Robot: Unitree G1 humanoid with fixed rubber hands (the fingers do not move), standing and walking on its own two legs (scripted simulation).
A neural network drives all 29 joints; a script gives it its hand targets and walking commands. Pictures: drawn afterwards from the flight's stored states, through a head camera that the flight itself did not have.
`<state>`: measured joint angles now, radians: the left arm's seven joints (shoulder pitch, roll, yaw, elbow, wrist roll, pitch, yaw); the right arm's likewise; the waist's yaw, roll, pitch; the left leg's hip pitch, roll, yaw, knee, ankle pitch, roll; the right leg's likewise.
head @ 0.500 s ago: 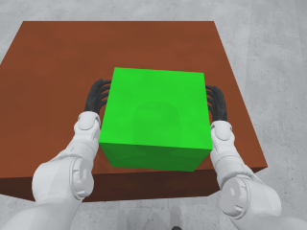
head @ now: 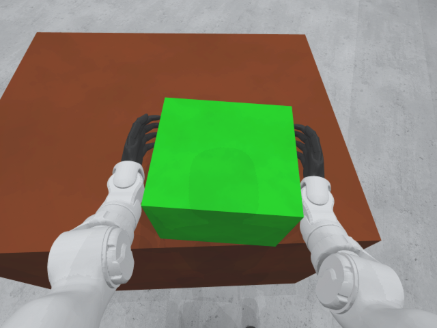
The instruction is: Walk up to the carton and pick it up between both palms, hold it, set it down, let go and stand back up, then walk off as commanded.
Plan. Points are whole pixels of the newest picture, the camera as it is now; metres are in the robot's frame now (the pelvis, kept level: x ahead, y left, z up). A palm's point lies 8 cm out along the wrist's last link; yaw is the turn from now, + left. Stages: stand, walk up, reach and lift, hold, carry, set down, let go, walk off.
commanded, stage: reach and lift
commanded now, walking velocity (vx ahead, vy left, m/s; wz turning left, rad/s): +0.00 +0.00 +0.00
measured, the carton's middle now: (222, 175) +0.40 -0.01 -0.01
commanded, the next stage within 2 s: none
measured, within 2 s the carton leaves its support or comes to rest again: leaves its support in 0.78 s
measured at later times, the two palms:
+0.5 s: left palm (131, 159) +0.42 +0.16 +0.04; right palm (310, 168) +0.38 -0.18 +0.03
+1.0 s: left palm (123, 148) +0.41 +0.16 +0.09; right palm (319, 157) +0.38 -0.18 +0.08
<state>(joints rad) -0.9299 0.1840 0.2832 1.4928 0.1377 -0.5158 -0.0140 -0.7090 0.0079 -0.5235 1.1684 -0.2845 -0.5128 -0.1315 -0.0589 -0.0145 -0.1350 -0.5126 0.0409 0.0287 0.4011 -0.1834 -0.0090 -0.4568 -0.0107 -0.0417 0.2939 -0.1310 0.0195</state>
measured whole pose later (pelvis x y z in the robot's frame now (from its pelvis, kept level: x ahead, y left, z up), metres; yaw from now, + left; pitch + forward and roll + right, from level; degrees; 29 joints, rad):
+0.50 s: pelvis -0.01 +0.00 +0.00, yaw +0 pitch +20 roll -2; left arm -0.95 0.19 0.15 1.51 0.01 -0.55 0.02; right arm -0.76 -0.04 -0.41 1.24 -0.19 -0.56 -0.15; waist -0.05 0.00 -0.18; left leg -0.60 0.04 0.03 0.40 -0.15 -0.01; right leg -0.55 -0.01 -0.04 0.29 -0.10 0.02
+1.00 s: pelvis -0.01 +0.00 +0.00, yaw +2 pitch +14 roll -2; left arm -0.86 0.19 -0.09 1.31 -0.19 -0.26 0.08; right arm -0.67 -0.12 -0.05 1.02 0.15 -0.21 -0.19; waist -0.06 0.05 -0.25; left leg -0.51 0.03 -0.01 0.47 -0.20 0.00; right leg -0.45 -0.02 -0.07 0.36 -0.16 0.02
